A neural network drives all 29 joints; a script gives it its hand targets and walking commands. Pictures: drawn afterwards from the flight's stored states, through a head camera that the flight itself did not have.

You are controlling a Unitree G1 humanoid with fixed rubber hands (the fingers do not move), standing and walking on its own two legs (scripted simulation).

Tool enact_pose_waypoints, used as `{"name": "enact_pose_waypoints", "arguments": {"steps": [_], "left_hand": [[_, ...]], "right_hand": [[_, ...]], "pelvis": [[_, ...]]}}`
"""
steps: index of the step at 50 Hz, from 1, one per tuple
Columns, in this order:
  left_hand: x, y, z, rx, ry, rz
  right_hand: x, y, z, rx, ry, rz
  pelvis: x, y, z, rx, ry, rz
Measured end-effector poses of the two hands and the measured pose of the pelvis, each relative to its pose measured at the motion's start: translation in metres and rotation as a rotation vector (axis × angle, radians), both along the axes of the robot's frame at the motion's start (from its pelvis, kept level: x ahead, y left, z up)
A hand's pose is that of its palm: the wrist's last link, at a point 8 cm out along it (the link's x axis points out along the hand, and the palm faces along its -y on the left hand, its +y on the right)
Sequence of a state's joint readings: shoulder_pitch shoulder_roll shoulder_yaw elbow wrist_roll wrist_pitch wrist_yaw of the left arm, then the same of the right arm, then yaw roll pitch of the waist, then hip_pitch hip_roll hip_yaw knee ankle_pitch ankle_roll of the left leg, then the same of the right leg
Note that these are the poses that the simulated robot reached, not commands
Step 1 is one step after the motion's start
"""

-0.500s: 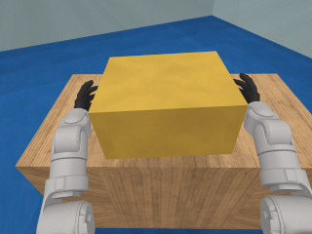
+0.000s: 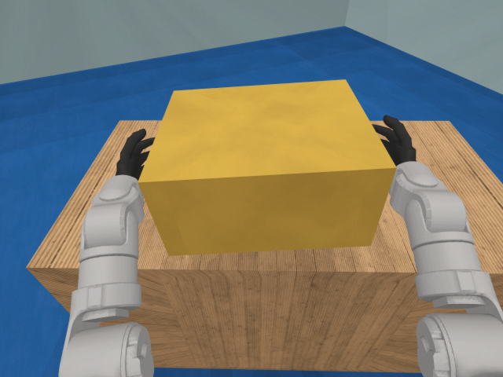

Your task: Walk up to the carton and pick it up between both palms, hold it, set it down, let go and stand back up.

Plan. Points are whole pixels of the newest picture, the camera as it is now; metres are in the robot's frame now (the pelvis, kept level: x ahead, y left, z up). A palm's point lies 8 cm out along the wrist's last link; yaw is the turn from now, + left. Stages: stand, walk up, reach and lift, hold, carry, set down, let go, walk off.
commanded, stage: hold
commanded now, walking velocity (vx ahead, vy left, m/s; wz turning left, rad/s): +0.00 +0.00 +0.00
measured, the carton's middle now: (263, 161) +0.42 -0.01 +0.15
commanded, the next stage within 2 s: set down in 0.12 s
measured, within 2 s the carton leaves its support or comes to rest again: neither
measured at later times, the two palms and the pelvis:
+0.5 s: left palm (140, 193) +0.38 +0.20 +0.13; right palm (388, 189) +0.36 -0.21 +0.13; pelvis +0.01 +0.00 +0.00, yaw +0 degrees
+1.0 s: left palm (152, 189) +0.42 +0.19 +0.10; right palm (380, 184) +0.40 -0.21 +0.11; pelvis +0.05 +0.00 +0.00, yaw +1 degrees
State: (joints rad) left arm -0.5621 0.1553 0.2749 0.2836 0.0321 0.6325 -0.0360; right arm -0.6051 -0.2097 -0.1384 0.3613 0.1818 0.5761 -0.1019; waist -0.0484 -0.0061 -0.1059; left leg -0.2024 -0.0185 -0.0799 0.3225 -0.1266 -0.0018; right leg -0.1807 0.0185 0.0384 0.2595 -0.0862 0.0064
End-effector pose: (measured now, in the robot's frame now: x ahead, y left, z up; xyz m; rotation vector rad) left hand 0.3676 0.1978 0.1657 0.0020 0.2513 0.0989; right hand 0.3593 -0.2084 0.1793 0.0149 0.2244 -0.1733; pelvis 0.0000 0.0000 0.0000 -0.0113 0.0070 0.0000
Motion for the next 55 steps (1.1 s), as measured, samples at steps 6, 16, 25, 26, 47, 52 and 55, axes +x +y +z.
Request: {"name": "enact_pose_waypoints", "arguments": {"steps": [6,16,25,26,47,52,55], "left_hand": [[-0.002,0.002,-0.004,0.005,0.007,-0.005],[-0.003,-0.003,-0.009,-0.007,-0.037,0.005],[0.009,-0.001,-0.038,0.030,-0.015,-0.010],[0.010,0.000,-0.041,0.033,-0.015,-0.012],[0.047,-0.006,-0.065,0.060,-0.010,-0.027],[0.049,-0.005,-0.071,0.054,0.001,-0.029],[0.049,-0.004,-0.074,0.054,0.004,-0.033]], "right_hand": [[-0.002,0.002,-0.001,-0.006,0.007,-0.001],[-0.004,-0.002,-0.012,0.014,-0.053,0.000],[0.003,0.000,-0.052,-0.031,-0.041,0.003],[0.004,0.000,-0.056,-0.033,-0.041,0.003],[0.039,-0.006,-0.071,-0.059,-0.036,-0.001],[0.039,-0.005,-0.077,-0.062,-0.024,-0.005],[0.037,-0.004,-0.081,-0.061,-0.021,-0.010]], "pelvis": [[0.001,0.001,0.000,-0.002,0.000,0.010],[0.001,0.003,0.000,0.004,-0.017,0.004],[0.006,0.002,0.001,0.010,-0.025,0.003],[0.007,0.001,0.001,0.009,-0.021,0.004],[0.041,0.002,0.001,-0.007,0.050,0.024],[0.047,0.002,0.001,-0.007,0.046,0.025],[0.049,0.002,0.001,-0.008,0.050,0.028]]}}
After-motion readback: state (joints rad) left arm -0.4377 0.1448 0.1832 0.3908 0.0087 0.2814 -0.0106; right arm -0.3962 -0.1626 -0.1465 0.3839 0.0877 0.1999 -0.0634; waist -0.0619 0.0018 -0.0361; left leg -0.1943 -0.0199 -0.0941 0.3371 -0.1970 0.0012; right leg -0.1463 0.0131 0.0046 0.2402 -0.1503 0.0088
